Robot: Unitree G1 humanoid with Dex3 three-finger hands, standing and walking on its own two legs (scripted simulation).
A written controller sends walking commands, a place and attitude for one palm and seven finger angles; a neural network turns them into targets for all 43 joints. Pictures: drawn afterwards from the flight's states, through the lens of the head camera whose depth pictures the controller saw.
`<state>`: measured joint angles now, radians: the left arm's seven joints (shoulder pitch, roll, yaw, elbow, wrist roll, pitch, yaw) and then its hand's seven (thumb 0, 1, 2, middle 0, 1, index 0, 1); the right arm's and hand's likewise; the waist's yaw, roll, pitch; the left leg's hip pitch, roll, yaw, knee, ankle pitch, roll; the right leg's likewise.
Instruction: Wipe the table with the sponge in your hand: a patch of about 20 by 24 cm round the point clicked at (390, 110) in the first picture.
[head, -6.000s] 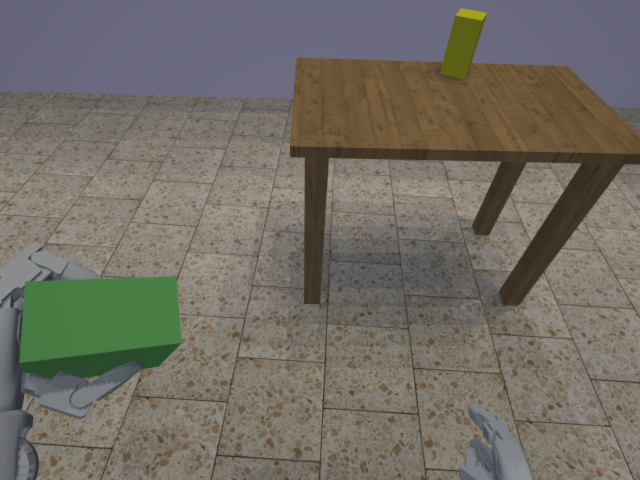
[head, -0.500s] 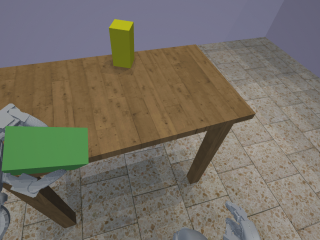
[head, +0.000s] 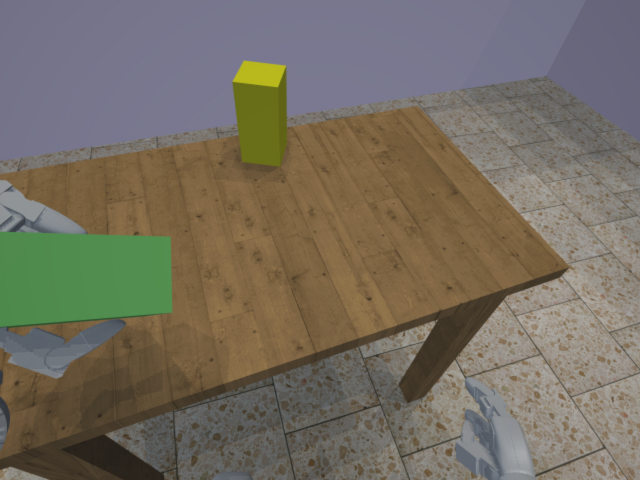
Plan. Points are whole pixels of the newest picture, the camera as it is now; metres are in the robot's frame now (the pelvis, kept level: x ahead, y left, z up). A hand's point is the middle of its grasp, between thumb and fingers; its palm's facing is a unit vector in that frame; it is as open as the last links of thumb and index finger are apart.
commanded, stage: come to a stop and stand still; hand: left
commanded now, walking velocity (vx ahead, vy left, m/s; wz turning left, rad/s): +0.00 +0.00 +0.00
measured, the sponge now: (107, 282) +0.24 +0.21 +0.18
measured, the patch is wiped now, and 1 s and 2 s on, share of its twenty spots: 0.00 0.00 0.00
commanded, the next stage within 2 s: look again from close up in 1.52 s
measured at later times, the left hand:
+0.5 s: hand (98, 221) +0.29 +0.23 +0.21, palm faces +0.33 -0.82 -0.46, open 10.4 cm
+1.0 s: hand (62, 264) +0.25 +0.26 +0.18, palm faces +0.36 -0.85 -0.38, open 10.4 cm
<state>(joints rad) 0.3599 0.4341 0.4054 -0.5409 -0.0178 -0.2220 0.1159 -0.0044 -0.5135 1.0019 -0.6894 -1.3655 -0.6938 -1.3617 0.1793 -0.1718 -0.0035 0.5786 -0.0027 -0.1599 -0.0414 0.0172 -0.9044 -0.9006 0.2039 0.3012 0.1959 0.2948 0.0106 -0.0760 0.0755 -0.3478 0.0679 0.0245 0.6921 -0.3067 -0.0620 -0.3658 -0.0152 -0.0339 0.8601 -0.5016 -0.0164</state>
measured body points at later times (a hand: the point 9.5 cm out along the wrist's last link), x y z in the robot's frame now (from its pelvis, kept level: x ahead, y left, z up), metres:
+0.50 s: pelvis +0.06 +0.00 +0.02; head +0.10 +0.01 +0.47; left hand +0.26 +0.27 +0.23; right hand +0.25 -0.20 -0.05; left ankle +0.06 +0.15 -0.71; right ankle +0.05 -0.08 -0.71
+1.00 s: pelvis +0.03 +0.02 +0.03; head +0.05 +0.03 +0.48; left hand +0.23 +0.30 +0.20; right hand +0.20 -0.22 -0.05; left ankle +0.06 +0.15 -0.71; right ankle +0.05 -0.08 -0.71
